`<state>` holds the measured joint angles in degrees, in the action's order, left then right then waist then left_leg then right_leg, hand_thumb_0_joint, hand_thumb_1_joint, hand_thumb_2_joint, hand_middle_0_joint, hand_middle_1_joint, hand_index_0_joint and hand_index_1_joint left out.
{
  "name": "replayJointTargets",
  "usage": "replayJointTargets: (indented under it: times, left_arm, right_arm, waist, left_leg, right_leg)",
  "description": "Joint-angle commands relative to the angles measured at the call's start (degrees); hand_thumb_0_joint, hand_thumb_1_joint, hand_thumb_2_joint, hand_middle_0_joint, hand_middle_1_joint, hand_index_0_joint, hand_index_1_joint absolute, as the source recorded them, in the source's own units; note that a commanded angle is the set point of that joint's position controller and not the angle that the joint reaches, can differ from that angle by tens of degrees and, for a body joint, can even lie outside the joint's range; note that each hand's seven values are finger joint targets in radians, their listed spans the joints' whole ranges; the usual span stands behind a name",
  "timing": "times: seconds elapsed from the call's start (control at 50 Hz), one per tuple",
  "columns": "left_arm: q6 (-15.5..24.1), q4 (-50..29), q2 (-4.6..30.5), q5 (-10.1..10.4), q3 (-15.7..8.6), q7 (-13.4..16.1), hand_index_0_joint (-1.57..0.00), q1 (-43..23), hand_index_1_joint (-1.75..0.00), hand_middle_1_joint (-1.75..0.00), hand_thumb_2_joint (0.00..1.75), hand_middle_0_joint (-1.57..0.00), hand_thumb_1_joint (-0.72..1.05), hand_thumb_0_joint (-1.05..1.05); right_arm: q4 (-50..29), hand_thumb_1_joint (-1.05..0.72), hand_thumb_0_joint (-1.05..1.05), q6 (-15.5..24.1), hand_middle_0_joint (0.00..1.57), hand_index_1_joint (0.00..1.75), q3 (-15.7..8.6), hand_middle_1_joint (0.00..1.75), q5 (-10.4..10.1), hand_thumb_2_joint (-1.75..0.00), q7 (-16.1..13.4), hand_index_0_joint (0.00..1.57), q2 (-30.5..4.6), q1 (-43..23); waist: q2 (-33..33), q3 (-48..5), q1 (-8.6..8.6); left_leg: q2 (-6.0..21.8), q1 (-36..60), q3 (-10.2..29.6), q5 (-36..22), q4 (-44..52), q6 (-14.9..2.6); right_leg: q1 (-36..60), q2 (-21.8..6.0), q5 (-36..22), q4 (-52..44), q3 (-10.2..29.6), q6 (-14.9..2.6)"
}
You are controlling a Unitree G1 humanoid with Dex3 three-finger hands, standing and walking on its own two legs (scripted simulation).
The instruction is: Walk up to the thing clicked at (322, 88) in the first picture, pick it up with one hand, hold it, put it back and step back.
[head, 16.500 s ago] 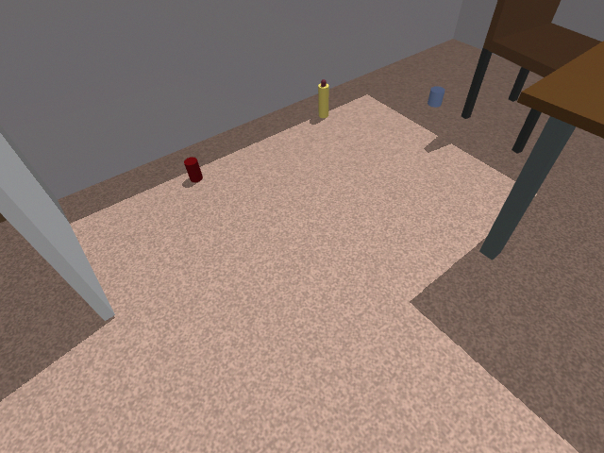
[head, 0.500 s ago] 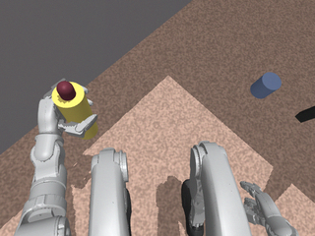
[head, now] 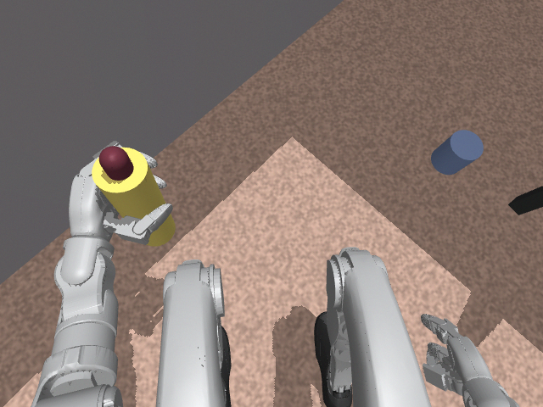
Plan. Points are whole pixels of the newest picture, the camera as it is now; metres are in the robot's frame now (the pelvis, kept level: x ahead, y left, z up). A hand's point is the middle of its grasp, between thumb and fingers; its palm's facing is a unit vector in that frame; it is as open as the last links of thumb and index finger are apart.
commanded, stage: lift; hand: left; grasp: from the side
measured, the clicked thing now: (138, 199) +0.40 +0.20 -0.04
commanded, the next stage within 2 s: hold in 1.74 s
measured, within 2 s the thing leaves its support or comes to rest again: neither
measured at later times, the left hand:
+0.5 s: hand (87, 170) +0.38 +0.19 +0.11, palm faces -0.01 -1.00 -0.05, open 8.9 cm
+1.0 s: hand out of the picture +0.38 +0.19 +0.27, palm faces +0.00 -1.00 -0.03, open 8.9 cm
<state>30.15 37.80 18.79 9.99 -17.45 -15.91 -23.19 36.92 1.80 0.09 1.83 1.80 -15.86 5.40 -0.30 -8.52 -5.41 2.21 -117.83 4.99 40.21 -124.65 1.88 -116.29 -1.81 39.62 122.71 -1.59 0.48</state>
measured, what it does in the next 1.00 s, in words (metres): rises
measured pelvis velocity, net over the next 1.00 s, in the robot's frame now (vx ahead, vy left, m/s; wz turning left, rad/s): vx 0.05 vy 0.01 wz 0.04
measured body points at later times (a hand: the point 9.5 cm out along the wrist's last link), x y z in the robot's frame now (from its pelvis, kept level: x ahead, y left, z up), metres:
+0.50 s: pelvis +0.02 +0.00 +0.12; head +0.19 +0.02 +0.53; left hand +0.38 +0.25 +0.12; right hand +0.20 -0.25 -0.01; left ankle +0.08 +0.14 -0.37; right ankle +0.09 -0.13 -0.37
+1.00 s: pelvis +0.05 +0.01 +0.25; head +0.15 +0.02 +0.69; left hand +0.38 +0.24 +0.27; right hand +0.20 -0.24 +0.14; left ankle +0.08 +0.14 -0.37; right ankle +0.09 -0.13 -0.37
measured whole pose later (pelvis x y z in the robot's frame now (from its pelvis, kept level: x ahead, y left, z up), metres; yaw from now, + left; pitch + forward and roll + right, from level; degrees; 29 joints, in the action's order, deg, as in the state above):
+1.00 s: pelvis +0.05 +0.01 +0.25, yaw +2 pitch +19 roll -2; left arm 17.9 21.6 15.2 12.0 -8.2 -10.7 -7.2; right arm 35.9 4.8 0.1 -1.9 -2.4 -13.6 11.7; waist -1.2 -8.1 -2.2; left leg 3.2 -62.5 2.3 32.2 -75.3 1.3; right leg -60.6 -1.6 31.4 72.8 -2.8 0.8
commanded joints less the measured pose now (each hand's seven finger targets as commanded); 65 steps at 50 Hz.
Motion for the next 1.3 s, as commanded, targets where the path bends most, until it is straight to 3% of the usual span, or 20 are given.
replayJointTargets:
  times: [0.0, 0.12, 0.16, 0.26, 0.34, 0.46, 0.58, 0.6, 0.62, 0.66, 0.78, 0.84, 0.86, 0.94, 1.02, 1.1, 1.12, 1.2, 1.24, 1.28]
  left_arm:
    - [5.1, -22.9, 13.3, 3.3, -4.1, 0.6, -1.30, -16.0, -1.40, -1.41, 1.25, -1.28, 0.27, 0.00]
    - [1.9, -26.1, 10.4, 3.8, -1.8, 1.4, -1.31, -11.7, -1.42, -1.43, 1.27, -1.29, 0.28, 0.00]
    - [0.9, -29.5, 12.2, 3.9, -3.2, 1.9, -1.32, -11.3, -1.43, -1.44, 1.29, -1.30, 0.32, 0.00]
    - [-2.1, -28.2, 7.4, 4.4, -0.3, 2.9, -1.30, -6.9, -1.42, -1.43, 1.28, -1.28, 0.25, 0.00]
    - [-2.6, -35.0, 10.4, 3.8, -1.2, 3.6, -1.29, -6.1, -1.41, -1.42, 1.27, -1.27, 0.27, 0.00]
    - [-5.4, -38.5, 5.7, 4.4, 2.6, 5.4, -1.26, -1.8, -1.38, -1.39, 1.26, -1.23, 0.30, 0.00]
    - [-6.3, -42.1, 7.4, 3.8, 2.0, 7.1, -1.27, 1.1, -1.40, -1.41, 1.27, -1.25, 0.30, 0.00]
    - [-6.6, -40.5, 5.6, 3.9, 3.8, 7.0, -1.28, 1.8, -1.40, -1.41, 1.28, -1.25, 0.27, 0.00]
    - [-6.5, -42.4, 6.8, 4.2, 2.4, 7.5, -1.29, 1.1, -1.42, -1.43, 1.30, -1.26, 0.27, 0.00]
    - [-7.1, -37.3, 4.7, 4.1, 3.8, 7.8, -1.28, 2.5, -1.42, -1.42, 1.31, -1.26, 0.28, 0.00]
    - [-6.8, -34.9, 5.2, 3.0, 5.0, 6.8, -1.30, 0.8, -1.43, -1.43, 1.31, -1.28, 0.31, 0.00]
    - [-6.7, -30.2, 3.2, 3.6, 6.3, 5.3, -1.33, 1.6, -1.45, -1.45, 1.32, -1.31, 0.27, 0.00]
    - [-6.1, -33.6, 5.8, 3.8, 4.2, 5.3, -1.32, -0.2, -1.44, -1.45, 1.31, -1.31, 0.27, 0.00]
    - [-5.5, -34.2, 5.7, 4.7, 3.5, 4.8, -1.32, -0.4, -1.43, -1.44, 1.30, -1.31, 0.29, 0.00]
    - [-5.6, -31.6, 3.7, 4.6, 5.3, 4.8, -1.32, 1.3, -1.44, -1.44, 1.32, -1.31, 0.30, 0.00]
    - [-5.0, -36.2, 6.6, 3.9, 4.1, 5.3, -1.32, -1.9, -1.45, -1.45, 1.32, -1.31, 0.30, 0.00]
    - [-5.5, -32.7, 4.2, 3.7, 6.2, 5.1, -1.32, -0.5, -1.45, -1.45, 1.33, -1.31, 0.28, 0.00]
    - [-5.2, -33.8, 5.9, 4.4, 4.1, 5.1, -1.31, -2.8, -1.46, -1.46, 1.34, -1.30, 0.28, 0.00]
    - [-5.9, -29.5, 2.9, 3.9, 6.8, 4.8, -1.32, 0.3, -1.47, -1.47, 1.34, -1.31, 0.28, 0.00]
    - [-5.3, -33.2, 5.3, 4.5, 4.3, 4.8, -1.32, -3.7, -1.47, -1.47, 1.35, -1.30, 0.28, 0.00]
  right_arm:
    - [-5.5, -0.91, 0.00, 2.1, 0.20, 0.30, -4.0, 0.30, -1.1, -0.90, -1.2, 0.20, -10.6, 5.1]
    - [-6.5, -0.90, 0.00, 2.4, 0.20, 0.30, -4.2, 0.30, -2.1, -0.90, -1.8, 0.20, -10.0, 4.7]
    - [-6.6, -0.90, 0.00, 2.5, 0.20, 0.30, -4.4, 0.30, -2.3, -0.89, -2.1, 0.20, -9.8, 5.0]
    - [-7.4, -0.89, 0.00, 2.9, 0.20, 0.30, -4.4, 0.30, -3.2, -0.89, -2.7, 0.20, -9.0, 4.2]
    - [-8.7, -0.89, 0.00, 3.1, 0.20, 0.30, -4.4, 0.30, -3.7, -0.89, -3.2, 0.20, -8.5, 4.1]
    - [-8.6, -0.88, 0.00, 3.6, 0.20, 0.30, -3.8, 0.30, -4.1, -0.89, -4.0, 0.20, -7.4, 4.5]
    - [-8.4, -0.88, 0.00, 4.0, 0.20, 0.30, -3.3, 0.30, -4.2, -0.89, -4.6, 0.20, -6.3, 5.5]
    - [-8.1, -0.88, 0.00, 4.1, 0.20, 0.30, -3.1, 0.30, -4.2, -0.89, -4.7, 0.20, -6.2, 6.0]
    - [-7.8, -0.88, 0.00, 4.2, 0.20, 0.30, -3.0, 0.30, -4.2, -0.89, -4.8, 0.20, -6.0, 6.2]
    - [-7.4, -0.87, 0.00, 4.5, 0.20, 0.30, -2.9, 0.30, -4.2, -0.89, -5.0, 0.20, -5.8, 6.3]
    - [-6.4, -0.87, 0.00, 4.9, 0.20, 0.30, -3.0, 0.30, -3.9, -0.89, -5.0, 0.20, -5.9, 7.3]
    - [-6.9, -0.87, 0.00, 5.2, 0.20, 0.30, -3.0, 0.30, -4.0, -0.89, -4.8, 0.20, -6.0, 6.4]
    - [-6.9, -0.87, 0.00, 5.4, 0.20, 0.30, -3.1, 0.30, -4.0, -0.89, -4.7, 0.20, -6.0, 6.5]
    - [-7.0, -0.88, 0.00, 5.3, 0.20, 0.30, -2.7, 0.30, -4.0, -0.89, -4.6, 0.20, -5.8, 7.1]
    - [-6.9, -0.88, 0.00, 5.2, 0.20, 0.30, -2.4, 0.30, -3.8, -0.89, -4.9, 0.20, -5.7, 7.3]
    - [-6.5, -0.88, 0.00, 4.9, 0.20, 0.30, -2.5, 0.30, -3.5, -0.89, -5.5, 0.20, -5.7, 8.0]
    - [-6.6, -0.89, 0.00, 4.7, 0.20, 0.30, -2.2, 0.30, -3.4, -0.89, -5.5, 0.20, -5.4, 7.8]
    - [-6.2, -0.88, 0.00, 4.7, 0.20, 0.30, -2.2, 0.30, -3.4, -0.89, -5.9, 0.20, -5.4, 8.0]
    - [-6.3, -0.89, 0.00, 4.5, 0.20, 0.30, -2.0, 0.30, -3.3, -0.89, -6.0, 0.20, -5.2, 8.1]
    - [-5.9, -0.88, 0.00, 4.5, 0.20, 0.30, -2.0, 0.30, -3.2, -0.89, -6.1, 0.20, -5.1, 8.4]
  waist:
    - [-9.4, -41.6, 1.85]
    - [-8.3, -40.2, 1.87]
    - [-6.8, -41.2, 2.51]
    - [-4.8, -37.5, 2.05]
    - [-5.7, -38.9, 3.39]
    - [-6.7, -36.9, 3.14]
    - [-6.2, -34.3, 3.87]
    - [-5.5, -33.3, 2.79]
    - [-5.8, -32.5, 3.89]
    - [-4.4, -28.6, 2.41]
    - [-5.3, -24.4, 2.76]
    - [-4.5, -21.0, 2.47]
    - [-5.3, -21.5, 3.87]
    - [-5.6, -22.8, 4.24]
    - [-3.3, -20.5, 3.33]
    - [-5.2, -21.6, 4.07]
    - [-4.5, -19.5, 3.15]
    - [-4.3, -19.0, 3.74]
    - [-2.8, -17.7, 3.09]
    - [-4.1, -19.0, 3.79]
  left_leg:
    - [-1.8, 30.0, -2.7, -9.6, 18.8, -3.17]
    - [-1.6, 33.6, -2.0, -10.5, 22.5, -3.23]
    - [-1.6, 34.1, -2.5, -11.3, 22.9, -3.59]
    - [-1.5, 36.2, -2.3, -9.7, 27.4, -3.50]
    - [-1.4, 41.1, -2.1, -10.8, 31.5, -3.24]
    - [-1.3, 51.4, -1.2, -15.1, 37.9, -2.82]
    - [-1.3, 58.2, -1.3, -18.0, 44.3, -2.59]
    - [-1.2, 59.7, -0.9, -19.1, 45.6, -2.60]
    - [-1.2, 60.9, -1.0, -19.5, 46.8, -2.45]
    - [-1.3, 61.0, -1.3, -18.8, 48.7, -2.60]
    - [-1.1, 68.0, -1.2, -22.6, 54.6, -2.09]
    - [-0.9, 70.0, -1.0, -19.4, 58.5, -1.99]
    - [-1.1, 70.0, -1.4, -19.0, 59.1, -1.95]
    - [-1.3, 74.9, -1.7, -20.8, 62.4, -1.65]
    - [-1.5, 76.3, -2.5, -23.0, 64.4, -1.94]
    - [-1.5, 80.8, -2.9, -25.2, 66.8, -1.69]
    - [-1.7, 80.4, -3.1, -24.8, 67.3, -1.79]
    - [-1.6, 82.5, -3.4, -25.4, 69.6, -1.83]
    - [-1.5, 83.6, -3.4, -26.6, 70.7, -1.80]
    - [-1.5, 84.8, -3.6, -27.6, 71.5, -1.76]
  right_leg:
    - [23.5, 1.8, -10.3, -16.9, -0.7, -3.11]
    - [25.4, 1.7, -11.1, -20.7, -0.6, -3.03]
    - [29.0, 1.8, -12.1, -23.2, 0.2, -2.64]
    - [32.5, 1.7, -10.7, -28.0, 0.5, -2.34]
    - [37.6, 1.7, -11.9, -31.2, 0.5, -2.32]
    - [42.0, 1.9, -16.0, -37.1, 0.0, -2.19]
    - [50.6, 2.1, -18.9, -43.8, 0.0, -1.86]
    - [51.9, 2.0, -20.1, -44.8, -0.2, -1.77]
    - [53.0, 2.1, -20.4, -45.7, -0.3, -1.80]
    - [54.6, 2.2, -20.4, -48.5, -0.2, -1.66]
    - [59.4, 2.0, -23.2, -53.8, -0.7, -1.85]
    - [61.0, 2.0, -20.6, -57.1, -0.9, -1.72]
    - [62.7, 2.0, -20.2, -58.0, -0.8, -1.79]
    - [66.9, 2.0, -21.6, -60.7, -0.8, -1.79]
    - [70.7, 2.2, -24.4, -63.4, -0.8, -1.50]
    - [73.6, 2.1, -26.2, -65.4, -0.6, -1.55]
    - [74.0, 2.1, -26.1, -66.6, -0.4, -1.40]
    - [77.5, 2.1, -26.9, -69.0, -0.3, -1.23]
    - [78.7, 2.2, -27.9, -70.1, -0.4, -1.24]
    - [80.8, 2.1, -29.0, -70.7, -0.3, -1.22]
